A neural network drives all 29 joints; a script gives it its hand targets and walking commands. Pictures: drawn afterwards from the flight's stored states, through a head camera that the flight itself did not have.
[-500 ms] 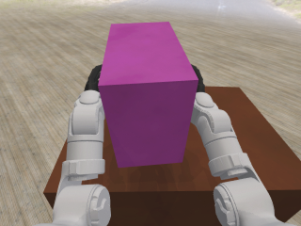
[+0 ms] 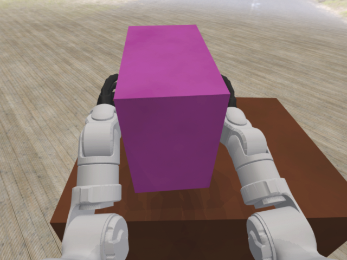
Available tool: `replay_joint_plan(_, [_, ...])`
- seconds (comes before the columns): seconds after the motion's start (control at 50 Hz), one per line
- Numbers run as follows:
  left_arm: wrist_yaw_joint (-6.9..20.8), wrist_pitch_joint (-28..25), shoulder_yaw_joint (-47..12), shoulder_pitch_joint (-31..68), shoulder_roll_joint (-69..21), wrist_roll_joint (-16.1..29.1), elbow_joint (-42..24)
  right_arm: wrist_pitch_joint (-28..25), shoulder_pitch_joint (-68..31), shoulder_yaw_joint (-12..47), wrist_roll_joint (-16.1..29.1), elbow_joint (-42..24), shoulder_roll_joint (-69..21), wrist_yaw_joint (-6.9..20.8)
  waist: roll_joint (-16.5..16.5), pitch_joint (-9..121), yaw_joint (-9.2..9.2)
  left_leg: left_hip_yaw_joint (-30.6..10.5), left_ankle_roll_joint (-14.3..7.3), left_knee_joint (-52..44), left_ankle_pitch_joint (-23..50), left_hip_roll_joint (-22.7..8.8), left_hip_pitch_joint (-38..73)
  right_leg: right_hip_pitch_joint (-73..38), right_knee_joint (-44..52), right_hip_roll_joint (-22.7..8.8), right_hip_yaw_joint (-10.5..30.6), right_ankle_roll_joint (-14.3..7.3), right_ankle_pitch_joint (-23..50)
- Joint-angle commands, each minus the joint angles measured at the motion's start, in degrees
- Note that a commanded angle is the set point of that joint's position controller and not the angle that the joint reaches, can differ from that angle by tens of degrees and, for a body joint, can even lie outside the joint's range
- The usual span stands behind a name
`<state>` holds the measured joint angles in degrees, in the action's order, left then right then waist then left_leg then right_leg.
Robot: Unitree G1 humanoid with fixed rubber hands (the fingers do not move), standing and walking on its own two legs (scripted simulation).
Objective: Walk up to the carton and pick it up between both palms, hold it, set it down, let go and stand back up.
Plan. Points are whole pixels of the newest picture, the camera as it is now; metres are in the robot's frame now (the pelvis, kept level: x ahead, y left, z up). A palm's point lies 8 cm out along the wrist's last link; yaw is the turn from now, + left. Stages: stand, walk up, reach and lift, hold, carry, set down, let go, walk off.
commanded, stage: hold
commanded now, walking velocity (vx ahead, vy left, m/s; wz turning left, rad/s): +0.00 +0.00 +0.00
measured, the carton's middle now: (167, 103) +0.40 +0.00 +0.22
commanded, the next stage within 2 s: none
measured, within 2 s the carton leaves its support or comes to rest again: neither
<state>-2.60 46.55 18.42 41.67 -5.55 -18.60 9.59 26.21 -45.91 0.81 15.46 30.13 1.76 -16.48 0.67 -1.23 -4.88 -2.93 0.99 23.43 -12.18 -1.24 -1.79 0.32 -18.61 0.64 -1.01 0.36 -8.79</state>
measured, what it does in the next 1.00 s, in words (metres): stands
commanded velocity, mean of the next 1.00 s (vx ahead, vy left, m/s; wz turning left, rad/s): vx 0.00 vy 0.00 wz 0.00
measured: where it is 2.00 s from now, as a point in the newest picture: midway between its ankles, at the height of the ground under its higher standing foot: outside the picture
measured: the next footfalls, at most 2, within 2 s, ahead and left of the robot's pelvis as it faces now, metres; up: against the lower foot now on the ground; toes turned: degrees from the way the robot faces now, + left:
none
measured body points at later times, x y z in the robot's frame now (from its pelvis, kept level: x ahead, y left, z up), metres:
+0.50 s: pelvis +0.00 +0.00 +0.00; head -0.06 +0.02 +0.45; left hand +0.38 +0.14 +0.23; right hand +0.38 -0.12 +0.23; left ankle +0.02 +0.13 -0.74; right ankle +0.03 -0.12 -0.74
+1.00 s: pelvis +0.00 +0.00 +0.00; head -0.06 +0.02 +0.45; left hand +0.37 +0.13 +0.22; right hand +0.38 -0.12 +0.22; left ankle +0.02 +0.13 -0.74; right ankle +0.03 -0.12 -0.74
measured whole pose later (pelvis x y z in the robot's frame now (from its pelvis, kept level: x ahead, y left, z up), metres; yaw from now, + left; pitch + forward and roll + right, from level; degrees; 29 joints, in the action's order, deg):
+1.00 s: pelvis +0.00 +0.00 +0.00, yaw +0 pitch -10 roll -1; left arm -2.2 46.7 18.3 42.1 -5.2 -19.0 10.1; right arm 25.6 -45.9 0.1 14.8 30.9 1.2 -16.1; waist 1.6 -1.6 -4.8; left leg -3.3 1.2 23.1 -11.5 -1.2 -1.9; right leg 0.4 -18.4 0.8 -1.3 0.1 -8.4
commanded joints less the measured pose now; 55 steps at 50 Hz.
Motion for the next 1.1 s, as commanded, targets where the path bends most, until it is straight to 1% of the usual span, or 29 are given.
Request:
replay_joint_plan(0.0, [9.7,-5.2,-30.5,46.1,-33.1,9.9,-7.2,-4.3,-51.9,19.3,5.8,-21.5,-40.1,6.2,-1.5,29.2,0.10,3.3,0.2,-3.3,13.7,4.1,4.0,-7.2,2.0,3.9,-2.6,2.6,9.2])
replay_joint_plan(0.04, [9.5,-5.0,-31.9,44.5,-33.4,9.5,-6.9,-4.2,-51.6,19.5,6.3,-22.1,-39.4,5.8,-3.3,29.7,-0.80,2.8,0.9,-2.4,16.2,4.0,5.8,-6.5,1.8,3.9,-2.6,2.6,11.8])
replay_joint_plan(0.08, [9.3,-4.3,-30.8,42.2,-32.4,8.6,-6.2,-3.9,-51.1,20.9,6.4,-21.8,-38.7,5.7,-1.9,28.9,0.21,2.6,0.4,-2.1,17.4,4.1,6.7,-6.9,2.1,4.1,-2.8,2.9,12.4])
replay_joint_plan(0.12, [9.7,-4.6,-32.4,42.8,-33.7,9.8,-9.2,-3.4,-48.0,20.7,7.5,-21.4,-39.1,5.4,-3.9,29.3,-1.69,2.7,1.6,-1.6,20.3,4.2,7.1,-8.0,1.7,4.3,-2.6,3.0,14.9])
replay_joint_plan(0.16, [9.9,-4.7,-31.5,42.6,-32.2,10.6,-9.1,-3.4,-48.0,21.2,7.3,-23.3,-39.3,5.0,-1.9,29.7,-1.68,2.8,0.7,-1.4,20.0,4.6,6.5,-8.4,1.6,4.0,-2.5,3.7,17.4])
replay_joint_plan(0.22, [10.9,-3.6,-26.6,41.4,-29.2,7.6,-3.9,-2.9,-49.2,19.4,6.3,-20.0,-38.0,4.8,0.0,23.2,-0.73,3.5,-0.7,-3.9,12.2,4.8,3.4,-7.6,2.8,3.0,-2.3,3.9,12.1])
replay_joint_plan(0.24, [10.8,-4.1,-28.1,43.0,-30.4,8.1,-6.4,-3.6,-50.0,20.3,6.3,-21.1,-39.8,5.1,-0.6,25.4,0.46,3.5,-0.6,-3.7,12.0,4.6,3.3,-8.4,2.2,3.2,-2.4,3.6,11.5])
replay_joint_plan(0.28, [10.4,-4.2,-30.1,44.7,-32.2,8.6,-5.9,-3.3,-49.6,18.5,6.5,-19.0,-38.6,5.5,-3.2,25.1,-1.11,3.2,0.4,-3.4,13.5,4.6,4.2,-5.4,2.5,3.7,-3.0,2.8,9.2])
replay_joint_plan(0.32, [9.9,-4.6,-32.6,47.1,-33.3,9.7,-7.2,-4.3,-52.5,19.6,6.5,-21.0,-39.7,5.9,-4.9,27.3,-0.94,3.0,1.1,-3.1,14.6,4.2,4.6,-6.2,2.0,4.0,-2.9,2.5,8.8])
replay_joint_plan(0.34, [9.8,-4.3,-30.6,44.7,-33.0,8.6,-5.4,-3.9,-51.9,19.3,6.5,-20.8,-39.0,5.8,-3.9,25.7,-0.05,3.0,0.9,-3.0,15.1,4.2,4.8,-4.8,2.3,4.2,-3.1,2.6,8.7])
replay_joint_plan(0.4, [9.8,-4.5,-31.3,44.7,-32.8,9.8,-4.5,-4.5,-53.8,18.6,5.5,-21.8,-38.6,5.8,-2.3,27.3,-0.96,2.9,0.6,-3.6,13.0,4.1,3.6,-5.7,2.8,4.0,-2.9,2.4,7.6])
replay_joint_plan(0.46, [9.6,-4.9,-31.7,44.2,-34.1,9.4,-6.6,-4.2,-48.6,18.6,5.4,-18.7,-38.9,5.8,-4.2,28.4,-1.43,2.9,1.8,-3.1,16.9,3.8,5.5,-8.1,1.8,4.3,-3.2,2.3,10.5])
replay_joint_plan(0.52, [9.3,-5.1,-30.7,46.0,-32.7,9.4,-5.6,-3.7,-48.4,17.9,5.0,-15.8,-37.3,6.5,-4.1,26.2,-1.65,2.7,1.8,-3.5,14.1,3.4,6.1,-4.8,3.0,4.1,-2.9,2.1,6.8])
replay_joint_plan(0.54, [9.3,-5.3,-31.0,45.8,-34.0,9.7,-5.8,-4.8,-52.6,18.2,6.0,-20.2,-38.2,6.4,-2.4,29.3,-0.73,2.7,1.3,-3.2,15.1,3.4,5.4,-5.7,2.7,4.5,-3.2,2.0,8.0])
replay_joint_plan(0.56, [9.4,-5.1,-29.3,45.1,-31.9,8.3,-5.0,-3.9,-50.3,18.6,5.4,-16.9,-39.0,6.4,-1.6,25.5,0.19,2.9,0.3,-3.7,12.7,4.1,3.7,-5.4,2.7,4.1,-2.9,2.3,6.8])
replay_joint_plan(0.58, [9.6,-4.8,-29.2,45.0,-32.6,8.4,-5.3,-3.9,-48.6,18.0,5.3,-15.5,-38.7,6.5,-2.5,25.5,-0.80,2.9,0.7,-4.0,14.3,3.7,4.3,-6.3,2.6,4.2,-3.0,2.2,8.1])
replay_joint_plan(0.6, [9.8,-5.0,-29.0,44.2,-33.3,8.5,-4.8,-4.6,-51.4,18.2,6.1,-20.0,-39.1,6.4,-2.5,27.2,-0.42,3.4,0.5,-3.6,14.4,4.4,4.7,-7.1,2.7,3.8,-3.0,2.4,9.2])
replay_joint_plan(0.64, [9.9,-4.5,-30.9,43.2,-33.9,8.9,-3.8,-5.0,-52.8,18.4,5.6,-20.7,-38.4,6.1,-2.9,26.5,-1.04,3.3,1.0,-3.3,13.8,4.0,4.0,-7.2,2.6,4.0,-3.0,2.3,8.8])
replay_joint_plan(0.7, [10.5,-3.5,-25.7,41.3,-31.2,5.6,-0.3,-3.6,-50.1,16.4,4.7,-14.7,-36.3,6.1,-1.5,20.3,-0.72,2.9,-0.2,-4.7,10.4,4.1,3.5,-4.9,3.6,3.4,-3.1,2.6,5.6])
replay_joint_plan(0.76, [9.9,-5.4,-31.9,43.6,-33.6,9.9,-8.6,-5.5,-52.4,21.0,6.3,-24.4,-39.9,5.9,-2.3,32.4,-0.55,3.2,0.6,-2.0,18.7,4.2,7.1,-8.2,1.9,3.9,-2.9,3.0,14.3])
replay_joint_plan(0.78, [9.5,-5.5,-33.6,45.1,-33.8,10.8,-8.4,-5.7,-53.0,20.5,6.9,-24.8,-39.1,5.5,-4.0,32.6,-1.74,2.6,1.6,-1.1,20.3,4.4,7.3,-8.4,1.4,4.3,-3.0,2.8,14.5])
replay_joint_plan(0.84, [9.2,-5.5,-32.2,47.0,-33.5,10.5,-9.8,-4.6,-49.1,19.3,6.4,-19.5,-39.4,5.9,-3.5,29.0,-1.08,2.9,0.9,-2.5,15.7,4.0,5.8,-5.6,2.0,4.2,-3.1,2.4,10.0])
replay_joint_plan(0.92, [9.5,-4.9,-29.9,45.8,-32.2,8.2,-4.7,-5.0,-53.9,18.5,4.2,-20.6,-39.8,6.2,-1.7,25.9,0.15,3.4,-0.6,-4.3,8.5,4.1,2.9,-4.7,3.1,3.4,-2.9,2.7,4.7])
replay_joint_plan(0.96, [9.7,-5.1,-31.5,45.3,-33.2,9.7,-6.6,-5.0,-52.4,19.2,5.0,-21.2,-39.5,6.1,-1.6,28.2,-0.72,2.9,0.1,-3.6,11.4,4.0,3.8,-7.0,2.3,3.9,-3.0,2.4,7.8])
replay_joint_plan(0.98, [9.3,-5.2,-31.5,47.3,-33.9,9.0,-4.9,-4.8,-54.5,17.4,5.1,-19.1,-38.5,6.4,-4.4,27.0,-0.77,2.9,0.8,-4.2,9.1,3.7,3.9,-4.7,3.1,3.7,-2.4,1.8,4.0])
replay_joint_plan(1.0, [9.2,-4.7,-31.4,45.9,-34.0,9.2,-4.9,-5.1,-54.6,18.5,5.8,-20.9,-39.0,6.5,-3.5,28.4,-0.72,3.1,0.4,-3.4,12.0,3.8,4.6,-5.4,2.4,4.1,-2.9,1.9,6.9])
replay_joint_plan(1.02, [9.1,-5.3,-31.1,46.5,-34.0,9.2,-6.3,-4.6,-50.8,16.7,4.5,-17.7,-39.2,6.2,-4.5,28.4,-1.66,3.0,1.0,-3.3,12.5,3.7,5.0,-5.5,2.5,3.5,-2.6,2.3,7.8])
replay_joint_plan(1.06, [9.0,-5.3,-33.6,45.8,-34.3,10.6,-8.8,-5.0,-50.1,19.9,5.8,-21.3,-39.1,5.9,-4.6,31.6,-1.60,2.7,1.4,-1.8,16.0,4.2,7.0,-6.6,1.6,3.8,-2.8,2.3,11.6])
replay_joint_plan(1.08, [9.3,-4.4,-29.2,42.5,-31.9,8.2,-1.9,-3.8,-51.5,18.3,5.6,-19.1,-37.5,5.8,-3.5,25.6,-1.03,2.9,0.2,-3.1,12.3,4.3,5.2,-5.3,3.2,3.2,-2.2,2.8,8.6])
